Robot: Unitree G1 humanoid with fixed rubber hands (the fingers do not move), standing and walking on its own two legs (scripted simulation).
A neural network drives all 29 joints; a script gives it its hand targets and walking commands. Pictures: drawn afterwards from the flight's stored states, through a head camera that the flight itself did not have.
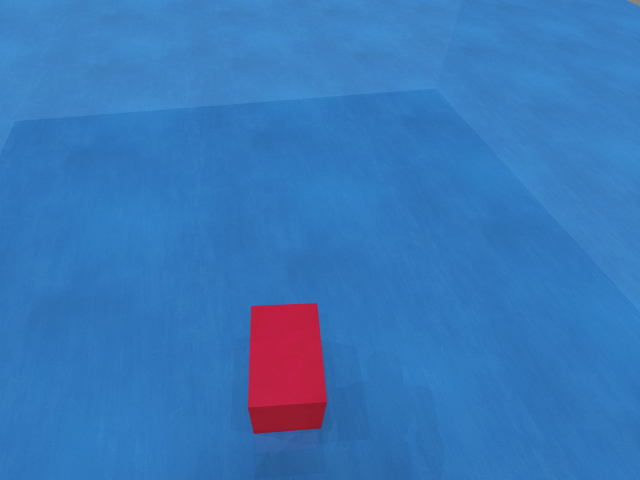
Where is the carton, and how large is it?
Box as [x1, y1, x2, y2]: [248, 303, 326, 433]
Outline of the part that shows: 316,303 251,306 248,409 254,433 319,428 321,425 326,403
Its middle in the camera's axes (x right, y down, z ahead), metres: -0.10 +0.38 +1.15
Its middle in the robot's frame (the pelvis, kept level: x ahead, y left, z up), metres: +0.53 +0.05 -0.65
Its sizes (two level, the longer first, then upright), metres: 0.292 0.198 0.230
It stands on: the floor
